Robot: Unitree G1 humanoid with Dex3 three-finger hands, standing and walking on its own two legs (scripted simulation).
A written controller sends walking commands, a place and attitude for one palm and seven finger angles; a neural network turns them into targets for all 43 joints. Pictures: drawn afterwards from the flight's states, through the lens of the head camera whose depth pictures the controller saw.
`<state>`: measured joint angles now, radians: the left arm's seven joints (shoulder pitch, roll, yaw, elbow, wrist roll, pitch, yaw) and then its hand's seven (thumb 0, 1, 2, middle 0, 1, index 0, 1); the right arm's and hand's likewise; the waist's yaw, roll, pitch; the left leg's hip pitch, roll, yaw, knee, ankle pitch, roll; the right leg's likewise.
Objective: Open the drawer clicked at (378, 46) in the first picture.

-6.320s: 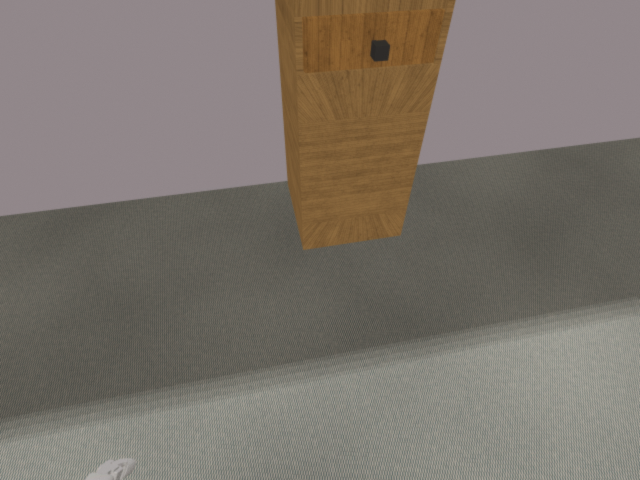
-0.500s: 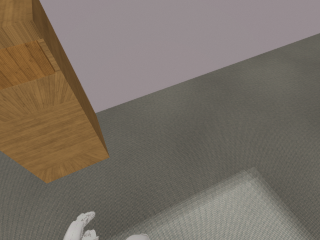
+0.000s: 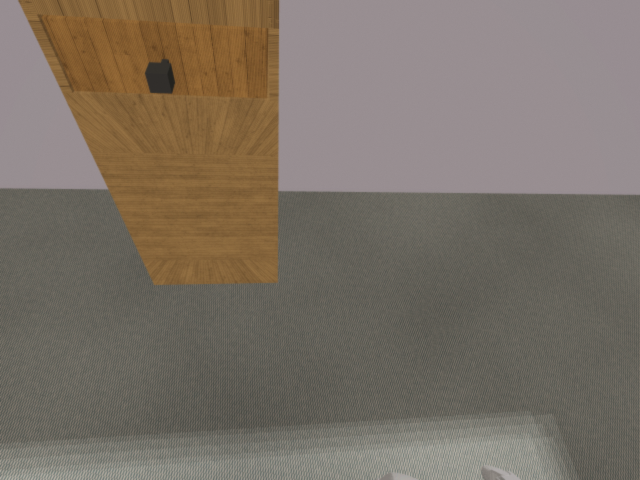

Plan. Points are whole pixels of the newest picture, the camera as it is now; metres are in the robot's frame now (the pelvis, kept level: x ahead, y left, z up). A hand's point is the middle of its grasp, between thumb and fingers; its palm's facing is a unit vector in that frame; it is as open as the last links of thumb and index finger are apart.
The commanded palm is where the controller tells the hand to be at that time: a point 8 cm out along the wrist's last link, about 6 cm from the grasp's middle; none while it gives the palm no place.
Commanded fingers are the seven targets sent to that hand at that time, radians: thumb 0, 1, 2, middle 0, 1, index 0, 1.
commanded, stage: turn to face it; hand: left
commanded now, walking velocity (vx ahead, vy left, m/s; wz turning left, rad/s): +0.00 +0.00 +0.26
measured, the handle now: (162, 72) +0.76 +0.37 +0.06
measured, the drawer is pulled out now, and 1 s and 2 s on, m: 0.00 0.00 0.00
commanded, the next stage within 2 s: take the last steps up to it in 0.20 s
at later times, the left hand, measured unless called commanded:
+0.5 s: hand out of the picture +0.03 +0.15 -0.14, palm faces +0.19 -0.95 -0.25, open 7.3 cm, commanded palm none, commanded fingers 0.00 0.90 0.90 -0.20 -0.30 -0.20 -0.30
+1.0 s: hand out of the picture -0.08 +0.18 -0.18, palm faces +0.33 -0.94 -0.11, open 7.4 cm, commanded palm none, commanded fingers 0.00 0.90 0.90 -0.20 -0.30 -0.20 -0.30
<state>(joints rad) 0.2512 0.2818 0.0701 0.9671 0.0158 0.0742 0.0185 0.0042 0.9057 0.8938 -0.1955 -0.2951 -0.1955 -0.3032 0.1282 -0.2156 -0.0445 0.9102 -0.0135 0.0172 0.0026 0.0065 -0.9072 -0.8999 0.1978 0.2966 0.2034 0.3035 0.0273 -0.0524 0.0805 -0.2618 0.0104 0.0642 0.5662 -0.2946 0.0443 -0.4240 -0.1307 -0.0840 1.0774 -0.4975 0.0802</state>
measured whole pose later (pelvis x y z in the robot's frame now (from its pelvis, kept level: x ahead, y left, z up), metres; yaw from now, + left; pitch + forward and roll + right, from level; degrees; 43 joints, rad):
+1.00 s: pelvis +0.08 +0.07 -0.01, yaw +12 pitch -1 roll -1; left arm 0.50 0.12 0.03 1.18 0.02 -0.01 0.01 0.00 0.90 0.89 -0.20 -0.30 -0.20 -0.30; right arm 0.16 -0.14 -0.04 1.00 -0.02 -0.06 0.01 0.01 -0.91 -0.90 0.20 0.30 0.20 0.30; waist 0.07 -0.04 0.04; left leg -0.33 0.05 0.15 0.61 -0.27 0.04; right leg -0.21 -0.13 -0.08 0.88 -0.50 0.02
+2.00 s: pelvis +0.26 +0.13 +0.00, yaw +9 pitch +0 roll +1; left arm 0.19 0.18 0.04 0.97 0.03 0.02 0.05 0.00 0.91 0.89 -0.20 -0.30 -0.20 -0.30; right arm 0.13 -0.21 -0.07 0.94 0.00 0.04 -0.01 0.00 -0.91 -0.90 0.19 0.30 0.20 0.30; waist 0.03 0.01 0.05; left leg -0.32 0.01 0.04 0.79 -0.47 -0.04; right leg -0.37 -0.07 -0.12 0.53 -0.16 -0.03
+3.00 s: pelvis +0.24 +0.21 +0.01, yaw +8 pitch +0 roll +0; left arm 0.28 0.14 -0.01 1.11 0.01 0.00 0.03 0.01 0.92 0.89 -0.20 -0.30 -0.20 -0.30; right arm 0.30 -0.14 0.02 1.10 -0.01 -0.03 -0.04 0.01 -0.91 -0.90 0.20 0.30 0.20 0.30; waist -0.01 0.01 0.02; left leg -0.13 -0.10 0.11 0.36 -0.23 0.12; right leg -0.23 -0.03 0.03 0.46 -0.22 0.02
